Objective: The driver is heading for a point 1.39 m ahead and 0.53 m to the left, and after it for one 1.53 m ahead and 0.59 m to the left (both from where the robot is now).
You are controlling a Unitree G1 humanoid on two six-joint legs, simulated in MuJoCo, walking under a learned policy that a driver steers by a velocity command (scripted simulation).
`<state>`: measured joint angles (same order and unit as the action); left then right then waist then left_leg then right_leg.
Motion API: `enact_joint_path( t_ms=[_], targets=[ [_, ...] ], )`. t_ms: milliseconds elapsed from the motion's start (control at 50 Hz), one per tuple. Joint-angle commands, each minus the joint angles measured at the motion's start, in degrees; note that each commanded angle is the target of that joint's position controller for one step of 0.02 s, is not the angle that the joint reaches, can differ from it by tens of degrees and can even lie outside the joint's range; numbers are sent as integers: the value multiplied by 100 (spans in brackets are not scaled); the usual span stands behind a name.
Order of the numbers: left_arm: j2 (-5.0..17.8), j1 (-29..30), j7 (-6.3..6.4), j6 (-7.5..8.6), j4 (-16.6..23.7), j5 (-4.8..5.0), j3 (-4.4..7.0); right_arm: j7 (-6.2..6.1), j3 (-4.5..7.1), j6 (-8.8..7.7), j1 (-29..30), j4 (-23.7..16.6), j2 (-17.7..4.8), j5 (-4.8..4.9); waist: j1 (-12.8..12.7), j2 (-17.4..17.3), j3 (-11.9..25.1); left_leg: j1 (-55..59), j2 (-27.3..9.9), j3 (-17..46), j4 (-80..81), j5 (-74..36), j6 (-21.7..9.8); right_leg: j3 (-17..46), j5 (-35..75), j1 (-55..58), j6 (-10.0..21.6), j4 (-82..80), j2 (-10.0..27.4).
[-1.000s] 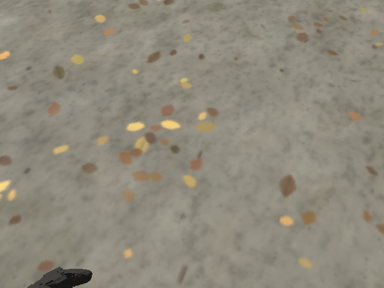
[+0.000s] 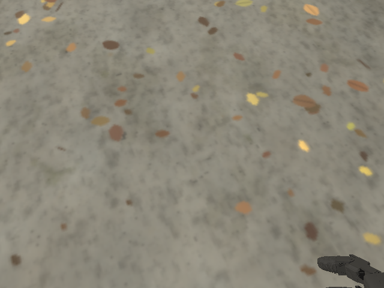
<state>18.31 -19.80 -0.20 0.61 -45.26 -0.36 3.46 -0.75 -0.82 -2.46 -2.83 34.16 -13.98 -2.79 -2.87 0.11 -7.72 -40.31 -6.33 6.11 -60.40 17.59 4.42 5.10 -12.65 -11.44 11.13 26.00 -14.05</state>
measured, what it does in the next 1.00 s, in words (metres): walks ahead, turning left: left foot, then right foot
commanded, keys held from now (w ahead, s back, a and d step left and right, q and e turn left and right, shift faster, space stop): q+shift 0.88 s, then shift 0.12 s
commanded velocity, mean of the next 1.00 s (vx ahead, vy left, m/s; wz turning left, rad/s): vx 0.08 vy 0.00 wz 0.54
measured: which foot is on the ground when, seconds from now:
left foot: up 0.00-0.14, down 0.16-0.68, up 0.70-1.00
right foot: down 0.00-0.16, up 0.18-0.66, down 0.68-1.00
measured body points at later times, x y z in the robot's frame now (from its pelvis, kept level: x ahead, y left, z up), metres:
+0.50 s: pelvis +0.17 +0.08 +0.00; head +0.21 +0.10 +0.45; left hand +0.29 +0.36 -0.12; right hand +0.27 -0.20 -0.11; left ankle +0.28 +0.13 -0.73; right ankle +0.22 -0.08 -0.68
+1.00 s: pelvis +0.18 +0.06 +0.01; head +0.22 +0.07 +0.46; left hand +0.11 +0.36 -0.09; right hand +0.48 -0.05 -0.10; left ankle +0.09 +0.16 -0.69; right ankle +0.25 -0.03 -0.73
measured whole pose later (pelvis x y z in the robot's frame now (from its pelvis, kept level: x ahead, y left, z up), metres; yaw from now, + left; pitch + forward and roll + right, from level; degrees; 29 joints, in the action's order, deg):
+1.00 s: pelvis +0.18 +0.06 +0.01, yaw +38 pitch +1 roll +1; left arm 16.3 -11.8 1.1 -0.2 -39.6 -2.0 1.6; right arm 3.8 3.8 5.3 -8.4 38.1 -18.3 0.0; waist -2.0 -0.7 -2.9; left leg -21.3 0.0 1.2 -46.4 26.0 2.7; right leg -6.4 -15.3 -13.0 0.4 27.6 3.9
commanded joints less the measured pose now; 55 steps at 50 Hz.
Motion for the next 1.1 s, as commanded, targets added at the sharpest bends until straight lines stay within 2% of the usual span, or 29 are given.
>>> enact_joint_path(
  t_ms=[20,60,100,120,160,180,200,220,260,280,320,440,580,620,660,680,700,720,740,760,800,860,900,960,1020,1040,1060,1080,1100],
  targets=[
    [724,435,27,120,445,24,227,1,116,60,-874,9,-467,105,427,-87,1250,1820,563,-859,1447,-1507,-184,510,5438,-567,-73,-141,963],
    [438,98,34,152,294,61,129,29,82,20,-649,89,-372,149,99,80,1278,2087,704,-986,2119,-2426,-324,505,4623,-274,-369,-187,1019],
    [366,-192,87,190,128,6,83,43,106,-41,-625,191,-461,106,-24,195,1084,1969,742,-948,2670,-2624,-497,601,4451,416,-475,-135,1320],
    [461,-182,118,202,98,-60,102,44,151,-94,-907,322,-588,84,94,325,1053,2048,753,-856,2864,-2445,-623,645,4636,748,-540,136,1523],
    [648,214,147,204,143,-77,150,51,243,-251,-2080,780,-827,92,775,340,1193,3042,668,-644,3580,-2943,-904,306,4578,796,-642,1509,1506],
    [567,-61,167,208,281,-78,157,64,355,-304,-2357,810,-1275,123,723,-558,1613,3896,-218,425,3055,-6427,-1333,-156,1991,245,-797,3254,870],
    [120,-1134,171,124,273,-37,75,88,443,-200,-1953,676,-1497,158,39,-1713,2409,4919,-1595,2635,3215,-8240,-2535,-429,-2271,-1100,-1129,4966,148],
    [421,-978,160,53,181,-299,35,142,481,-59,-1620,471,-1304,342,36,-774,2431,4641,-1368,3166,3693,-6627,-2508,-31,-1975,-1456,-1075,5258,461],
    [540,42,128,-92,354,-332,39,146,448,141,-1152,376,-961,318,121,86,1443,3465,-749,2327,4082,-3598,-2089,1,-1388,-1773,-1116,5059,843],
    [481,311,110,-180,496,-294,20,138,463,190,-1199,428,-970,305,109,58,1186,3067,-470,2104,4281,-2819,-1857,-1,-1261,-1765,-1134,4708,972],
    [334,317,104,-338,562,-257,-42,145,527,274,-1266,515,-1024,253,56,-246,1135,2587,-52,1935,4527,-1683,-1479,-75,-1079,-1418,-1175,4150,995],
    [344,807,182,-412,647,-150,-61,122,741,473,-1343,456,-1215,251,333,-767,1032,2548,318,2410,5126,982,-812,5,-868,-1557,-1242,2774,945],
    [367,917,266,-183,550,-48,-64,96,915,596,-1317,481,-1313,220,502,-970,1068,2817,507,2893,5193,1344,-663,146,-864,-1130,-1034,1444,686],
    [392,601,315,-107,445,-26,-64,134,931,597,-1017,393,-1292,197,347,-1081,1046,2439,665,2872,5263,1206,-578,79,-944,-414,-876,733,522],
    [573,-171,431,-40,282,-36,-6,197,920,547,-534,210,-1216,213,-57,-1327,1007,1645,1098,2590,5431,1185,-59,-116,-746,962,-710,-686,503],
    [863,-215,538,-12,314,1,81,196,881,502,-743,240,-1023,300,-40,-653,1171,1318,1448,2164,4621,1558,169,365,-862,1534,-598,-1470,1193],
    [1398,604,588,-27,650,40,196,155,844,519,-1291,320,-657,428,334,1335,1519,1340,2164,868,2021,1656,120,2489,-2140,1044,-74,-2018,3070],
    [1110,1632,531,-56,905,-173,101,125,976,497,-1056,381,-1371,173,509,930,727,568,1661,132,591,1120,151,2495,-1296,-95,317,-2112,3562],
    [648,1828,508,-61,1030,-162,-22,156,1004,505,-1114,425,-1476,97,666,398,813,938,1414,53,-257,815,67,1821,-462,-457,271,-1805,3311],
    [458,1866,471,-48,1014,-166,-80,218,929,550,-1294,419,-1302,42,795,369,857,1115,1297,27,-822,589,-54,1202,293,-611,123,-1471,3010],
    [421,1762,412,-40,1096,-163,-121,349,792,668,-1467,465,-1094,81,687,509,766,825,1152,-239,-1212,298,-122,280,964,-326,-23,-1079,2510],
    [661,760,340,-50,882,-167,-20,479,676,694,-679,126,-1014,189,56,782,700,328,828,-554,-132,411,4,1,2154,820,50,-763,2626],
    [841,372,274,-58,767,-171,83,523,604,696,-455,-18,-892,214,-118,875,882,584,746,-648,446,773,10,-105,2982,1136,94,-497,2812],
    [953,451,124,-51,738,-187,158,463,534,709,-479,-48,-788,304,-39,1180,1088,1623,927,-926,1433,1020,-172,-446,3308,762,-41,-196,2785],
    [948,520,58,-67,675,-94,179,344,521,686,-643,27,-781,285,126,1353,1126,2264,1098,-1067,2691,539,-334,-520,3196,626,-202,248,2753],
    [912,599,61,-87,653,-15,174,295,505,635,-855,120,-743,218,337,1182,1125,2782,1114,-1054,3709,-253,-416,-681,2895,372,-398,586,2649],
    [795,386,64,-87,600,8,154,234,535,564,-1011,189,-949,119,395,670,1248,3630,796,-525,4343,-981,-510,-869,2097,-248,-710,1092,2533],
    [262,80,30,-124,761,-106,20,174,586,478,-1150,102,-1415,76,268,-943,1492,4633,-914,1413,4408,-2496,-796,-1204,-1111,-1567,-1125,2323,2130],
    [54,490,91,-235,930,-63,-88,122,625,421,-1161,104,-1654,187,524,-1661,1508,3962,-1676,1724,4011,-4399,-1729,-836,-2285,-1800,-1205,2629,1696]
  ],
)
